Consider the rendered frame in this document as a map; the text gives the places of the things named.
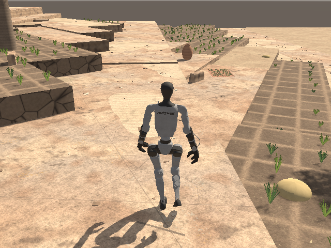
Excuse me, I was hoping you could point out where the left robot hand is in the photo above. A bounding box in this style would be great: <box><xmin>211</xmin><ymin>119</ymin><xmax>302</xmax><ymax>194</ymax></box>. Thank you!
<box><xmin>137</xmin><ymin>142</ymin><xmax>149</xmax><ymax>152</ymax></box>

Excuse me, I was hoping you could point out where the left robot forearm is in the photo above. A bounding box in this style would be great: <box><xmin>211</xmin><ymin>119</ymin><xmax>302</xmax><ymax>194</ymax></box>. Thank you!
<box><xmin>138</xmin><ymin>124</ymin><xmax>147</xmax><ymax>144</ymax></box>

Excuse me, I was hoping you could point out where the right robot upper arm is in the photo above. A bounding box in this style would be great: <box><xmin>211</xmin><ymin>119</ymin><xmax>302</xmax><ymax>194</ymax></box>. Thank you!
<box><xmin>177</xmin><ymin>105</ymin><xmax>191</xmax><ymax>134</ymax></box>

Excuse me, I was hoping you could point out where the right robot forearm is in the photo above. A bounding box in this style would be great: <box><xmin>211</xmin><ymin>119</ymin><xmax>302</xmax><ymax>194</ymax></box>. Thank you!
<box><xmin>186</xmin><ymin>126</ymin><xmax>198</xmax><ymax>151</ymax></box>

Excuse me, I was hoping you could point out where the humanoid robot head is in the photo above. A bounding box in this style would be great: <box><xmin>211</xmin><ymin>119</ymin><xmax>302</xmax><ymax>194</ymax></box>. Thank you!
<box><xmin>158</xmin><ymin>82</ymin><xmax>175</xmax><ymax>107</ymax></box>

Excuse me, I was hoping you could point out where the humanoid robot torso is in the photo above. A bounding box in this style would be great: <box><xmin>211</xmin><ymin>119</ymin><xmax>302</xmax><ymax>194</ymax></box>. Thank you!
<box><xmin>154</xmin><ymin>102</ymin><xmax>178</xmax><ymax>155</ymax></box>

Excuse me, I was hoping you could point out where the right robot hand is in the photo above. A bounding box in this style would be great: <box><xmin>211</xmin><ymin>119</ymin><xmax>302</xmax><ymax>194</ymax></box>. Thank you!
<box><xmin>187</xmin><ymin>150</ymin><xmax>199</xmax><ymax>164</ymax></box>

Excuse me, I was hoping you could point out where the left robot upper arm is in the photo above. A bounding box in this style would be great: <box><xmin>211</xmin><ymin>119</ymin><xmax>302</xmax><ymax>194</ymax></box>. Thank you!
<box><xmin>142</xmin><ymin>104</ymin><xmax>156</xmax><ymax>132</ymax></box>

